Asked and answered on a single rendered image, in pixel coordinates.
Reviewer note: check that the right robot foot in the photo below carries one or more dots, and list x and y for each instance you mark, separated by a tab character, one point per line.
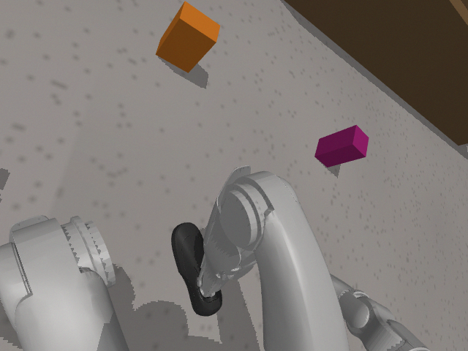
187	245

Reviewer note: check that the right robot arm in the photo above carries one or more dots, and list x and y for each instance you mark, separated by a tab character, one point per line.
375	325

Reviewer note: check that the right robot hand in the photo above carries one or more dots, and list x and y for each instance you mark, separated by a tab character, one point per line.
340	286

